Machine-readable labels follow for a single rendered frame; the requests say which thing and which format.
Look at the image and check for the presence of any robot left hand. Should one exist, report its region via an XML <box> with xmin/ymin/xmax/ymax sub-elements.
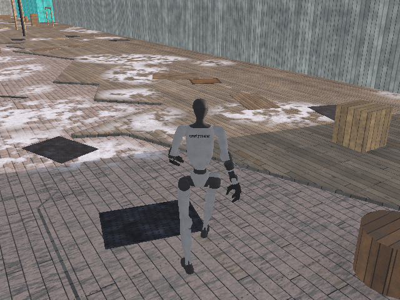
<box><xmin>169</xmin><ymin>156</ymin><xmax>184</xmax><ymax>166</ymax></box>

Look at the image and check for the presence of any robot right upper arm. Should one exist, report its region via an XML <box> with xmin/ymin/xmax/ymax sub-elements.
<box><xmin>213</xmin><ymin>126</ymin><xmax>230</xmax><ymax>161</ymax></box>

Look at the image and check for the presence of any right robot forearm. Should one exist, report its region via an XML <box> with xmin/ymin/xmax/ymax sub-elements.
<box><xmin>224</xmin><ymin>151</ymin><xmax>239</xmax><ymax>185</ymax></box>

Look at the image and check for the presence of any robot left upper arm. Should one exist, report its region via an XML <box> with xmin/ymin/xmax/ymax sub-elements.
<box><xmin>169</xmin><ymin>125</ymin><xmax>188</xmax><ymax>157</ymax></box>

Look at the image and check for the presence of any right robot thigh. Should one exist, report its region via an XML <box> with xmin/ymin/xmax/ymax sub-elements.
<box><xmin>205</xmin><ymin>173</ymin><xmax>221</xmax><ymax>203</ymax></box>

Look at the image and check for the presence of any left robot forearm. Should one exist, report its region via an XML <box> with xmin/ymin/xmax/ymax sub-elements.
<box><xmin>168</xmin><ymin>147</ymin><xmax>176</xmax><ymax>161</ymax></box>

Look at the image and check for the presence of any robot left shin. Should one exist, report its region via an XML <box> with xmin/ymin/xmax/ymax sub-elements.
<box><xmin>180</xmin><ymin>218</ymin><xmax>192</xmax><ymax>265</ymax></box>

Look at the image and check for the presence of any robot right hand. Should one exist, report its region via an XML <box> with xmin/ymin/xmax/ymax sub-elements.
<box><xmin>226</xmin><ymin>183</ymin><xmax>241</xmax><ymax>202</ymax></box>

